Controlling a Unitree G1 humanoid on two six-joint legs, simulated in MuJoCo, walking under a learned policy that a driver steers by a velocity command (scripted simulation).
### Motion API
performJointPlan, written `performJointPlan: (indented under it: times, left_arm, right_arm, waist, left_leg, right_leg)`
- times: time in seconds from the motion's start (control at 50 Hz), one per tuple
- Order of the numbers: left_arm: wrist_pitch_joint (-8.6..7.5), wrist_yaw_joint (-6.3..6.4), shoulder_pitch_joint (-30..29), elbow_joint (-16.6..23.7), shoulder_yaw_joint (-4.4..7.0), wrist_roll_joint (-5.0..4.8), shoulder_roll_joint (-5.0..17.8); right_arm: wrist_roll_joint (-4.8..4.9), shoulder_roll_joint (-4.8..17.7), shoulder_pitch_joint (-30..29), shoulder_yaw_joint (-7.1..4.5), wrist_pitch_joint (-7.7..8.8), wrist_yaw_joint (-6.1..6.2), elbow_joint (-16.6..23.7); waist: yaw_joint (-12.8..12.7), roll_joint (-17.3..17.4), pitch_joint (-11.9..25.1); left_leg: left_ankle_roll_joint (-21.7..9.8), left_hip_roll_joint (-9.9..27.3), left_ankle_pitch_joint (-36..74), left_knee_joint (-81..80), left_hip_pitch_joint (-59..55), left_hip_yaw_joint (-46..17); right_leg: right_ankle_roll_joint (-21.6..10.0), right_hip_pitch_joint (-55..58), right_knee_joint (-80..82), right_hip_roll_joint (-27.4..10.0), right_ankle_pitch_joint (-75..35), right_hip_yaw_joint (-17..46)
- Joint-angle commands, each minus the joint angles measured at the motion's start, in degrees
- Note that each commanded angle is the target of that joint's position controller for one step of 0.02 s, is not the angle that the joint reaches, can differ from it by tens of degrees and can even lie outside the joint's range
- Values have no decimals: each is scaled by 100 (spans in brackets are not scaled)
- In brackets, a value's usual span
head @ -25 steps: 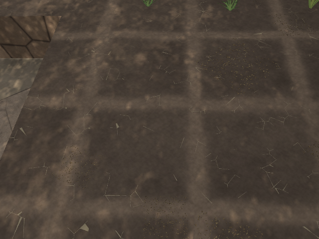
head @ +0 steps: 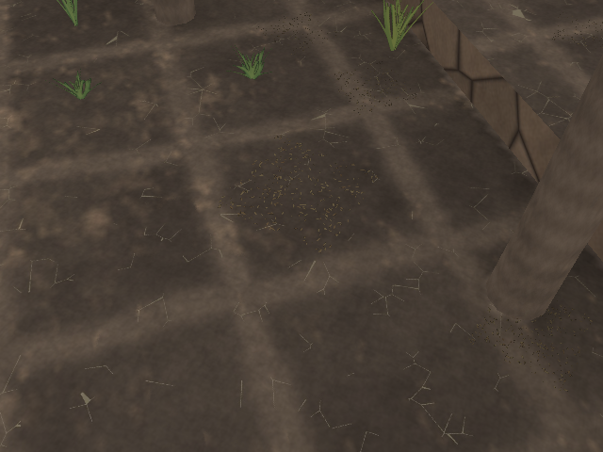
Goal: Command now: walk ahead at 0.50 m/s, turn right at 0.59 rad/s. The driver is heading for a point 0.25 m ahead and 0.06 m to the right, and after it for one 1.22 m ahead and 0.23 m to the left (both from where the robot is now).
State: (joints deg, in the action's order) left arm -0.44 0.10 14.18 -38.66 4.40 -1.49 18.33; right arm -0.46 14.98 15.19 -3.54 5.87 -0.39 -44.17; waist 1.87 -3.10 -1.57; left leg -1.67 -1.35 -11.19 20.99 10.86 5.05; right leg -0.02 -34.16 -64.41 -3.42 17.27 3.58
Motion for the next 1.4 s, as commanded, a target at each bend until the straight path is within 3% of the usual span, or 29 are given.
performJointPlan:
  times: [0.02, 0.16, 0.2, 0.24, 0.26, 0.28, 0.3, 0.32, 0.34, 0.38, 0.42, 0.48, 0.6, 0.72, 0.74, 0.76, 0.78, 0.8, 0.84, 0.88, 1.06, 1.12, 1.16, 1.18, 1.2, 1.22, 1.26, 1.3, 1.4]
  left_arm:
    - [-37, -32, -160, 512, 34, 28, 162]
    - [-81, -247, -1012, 815, 28, 62, 127]
    - [-29, -290, -859, 863, 134, 92, 344]
    - [23, -255, 124, 671, 345, 125, 757]
    - [62, -135, 699, 556, 480, 118, 1065]
    - [105, 26, 538, 642, 477, 121, 1561]
    - [-14, -70, 319, 1034, 363, 319, 1461]
    - [-53, -136, 74, 1090, 234, 266, 916]
    - [-89, -138, -147, 968, 121, 161, 633]
    - [-115, -111, -468, 807, -36, 166, 291]
    - [-169, -93, -711, 659, -65, 345, 294]
    - [-230, -28, -898, 439, -57, 400, 326]
    - [45, 176, -859, 143, 23, 304, 595]
    - [235, 246, -1034, -38, 120, 123, 645]
    - [242, 257, -825, -131, 130, 51, 553]
    - [216, 252, -709, -31, 98, 194, 322]
    - [171, 273, -1331, 239, 73, 284, 255]
    - [161, 269, -1546, 257, 117, 293, 373]
    - [207, 259, -1171, 17, 193, 185, 441]
    - [183, 291, -1132, -34, 205, 171, 397]
    - [12, 161, -1326, -36, 140, 56, 342]
    - [-57, 96, -1119, -105, 168, 41, 425]
    - [-126, 40, -709, -251, 203, 25, 433]
    - [-133, 55, -526, -307, 257, 56, 590]
    - [-110, 109, -249, -300, 294, 144, 865]
    - [-144, 52, -99, -348, 351, 331, 1212]
    - [-279, 88, -592, -222, 222, 207, 687]
    - [-299, 177, -629, -219, 166, 103, 549]
    - [-415, 190, 28, -400, 164, 167, 608]
  right_arm:
    - [7, 866, -207, -220, 103, 24, 255]
    - [151, 1221, -174, -285, -158, 170, 36]
    - [262, 1366, -276, -342, -213, 199, 54]
    - [328, 1340, -533, -336, -258, 222, 160]
    - [209, 1130, -357, -253, -237, 198, 189]
    - [-251, 311, 125, 1, -213, 116, 326]
    - [-78, 701, 594, 50, -199, 31, 290]
    - [131, 1226, 2, -81, -242, 2, 202]
    - [172, 1157, -281, -49, -293, 12, 270]
    - [76, 938, -334, 10, -428, 98, 126]
    - [97, 767, -4, 47, -558, 122, -67]
    - [38, 610, -100, 116, -639, 207, -163]
    - [96, 935, -753, -16, -759, 206, 75]
    - [99, 757, -141, -75, -678, -8, -114]
    - [43, 942, -69, -118, -675, -22, -104]
    - [2, 1561, -20, -265, -670, 42, -36]
    - [-76, 1870, -71, -337, -657, 42, 64]
    - [-195, 1668, -30, -301, -545, 40, 145]
    - [-24, 1462, -533, -295, -432, 83, 226]
    - [186, 1160, -592, -210, -495, 167, 259]
    - [133, 1430, -479, -339, -753, 264, 432]
    - [175, 1387, -686, -336, -796, 242, 520]
    - [245, 1266, -909, -291, -825, 271, 600]
    - [204, 1050, -805, -222, -813, 280, 611]
    - [86, 599, -498, -94, -788, 239, 565]
    - [166, 869, -547, -176, -693, 233, 826]
    - [160, 1394, -669, -332, -609, 195, 744]
    - [115, 1209, -650, -322, -605, 159, 671]
    - [190, 733, -1059, -173, -457, 6, 964]
  waist:
    - [-64, 771, 12]
    - [122, 839, 18]
    - [-71, 948, 188]
    - [-651, 864, 653]
    - [-929, 408, 995]
    - [-267, -1367, 1376]
    - [-312, -1318, 2861]
    - [-604, -276, 2523]
    - [-482, -54, 1793]
    - [-174, 211, 1214]
    - [79, -113, 1090]
    - [37, -247, 1039]
    - [-264, -334, 376]
    - [41, -328, 616]
    - [42, -27, 526]
    - [-203, 1316, 544]
    - [84, 2169, 221]
    - [220, 1571, 442]
    - [-132, 915, 502]
    - [-190, 912, 593]
    - [21, 1313, 630]
    - [-48, 1404, 593]
    - [-329, 1292, 697]
    - [-348, 974, 782]
    - [-264, -240, 985]
    - [-238, -1122, 485]
    - [-183, -664, -141]
    - [-244, -523, -165]
    - [-610, -368, -123]
  left_leg:
    - [-966, 1679, 1054, -1223, -520, -1098]
    - [-541, 1468, 3278, -568, -814, 265]
    - [-426, 1559, 4052, -9, -1090, 318]
    - [-222, 1356, 4390, 1429, -961, 482]
    - [58, 1006, 3083, 2776, -130, 536]
    - [373, 322, -2558, 4664, 1707, 419]
    - [468, -175, -3238, 6095, 2514, -783]
    - [427, 211, -2540, 6138, 2687, -1041]
    - [408, 446, -2088, 5702, 2832, -879]
    - [487, 798, -1696, 4727, 2146, -946]
    - [576, 726, -1391, 4114, 1137, -800]
    - [646, 662, -990, 2921, 595, -753]
    - [491, 579, -1094, 2632, 1107, -566]
    - [156, 340, -393, 1067, 496, -139]
    - [-73, 445, 386, 327, 248, -523]
    - [-539, 1511, 2121, 8, -295, -2070]
    - [-1590, 2343, 3220, -275, -455, -3376]
    - [-1837, 2307, 3247, -300, -518, -3320]
    - [-1249, 1684, 3131, -19, -662, -2436]
    - [-1062, 1484, 3186, 60, -801, -2262]
    - [-1068, 1220, 2555, 188, -564, -2748]
    - [-985, 1122, 2367, 300, -437, -3126]
    - [-725, 799, 795, 426, -30, -3172]
    - [-485, 508, -450, 766, 599, -2972]
    - [-168, -163, -2167, 2182, 1482, -2095]
    - [-52, -475, -2573, 3116, 2760, -1570]
    - [100, 188, -1690, 4017, 3187, -1468]
    - [302, 372, -1063, 4234, 3322, -1288]
    - [512, 590, -152, 3778, 3497, -926]
  right_leg:
    - [84, -777, 480, -342, -572, 223]
    - [-21, 253, 2658, 29, -1695, -542]
    - [-226, 606, 2912, 229, -1275, -667]
    - [-533, 1860, 3536, 544, -1449, -773]
    - [-772, 3060, 3843, 402, -2519, -369]
    - [-1328, 4523, 3118, -980, -5714, 1431]
    - [-2592, 5239, 3858, -2145, -4558, 3767]
    - [-2300, 4794, 4113, -1815, -3990, 2953]
    - [-1973, 4144, 4096, -1526, -3708, 2143]
    - [-1581, 2849, 4262, -1114, -3532, 1421]
    - [-1513, 1899, 4534, -906, -3782, 787]
    - [-1440, 1682, 4665, -795, -3451, 260]
    - [-1430, 1893, 5097, -1169, -388, 639]
    - [-1053, 2558, 4135, -1093, -2167, 20]
    - [-678, 2367, 3637, -830, -1853, -245]
    - [-116, 1432, 2300, -177, -773, -930]
    - [246, 55, 1454, 753, 1571, -857]
    - [261, -164, 321, 693, 1990, -166]
    - [276, -289, -20, 495, 1200, 91]
    - [386, -225, 110, 441, 760, 81]
    - [519, 866, 2326, 649, 306, 72]
    - [431, 1319, 3077, 694, 212, 92]
    - [273, 2221, 4323, 656, -690, -55]
    - [85, 2997, 4536, 198, -813, 252]
    - [-376, 3752, 4776, -1023, -172, 1508]
    - [-1234, 3394, 5318, -1879, 1010, 3173]
    - [-1211, 3044, 5513, -1590, 1944, 2571]
    - [-913, 3169, 5541, -1218, 1392, 1746]
    - [-985, 3401, 5748, -1131, 194, 640]
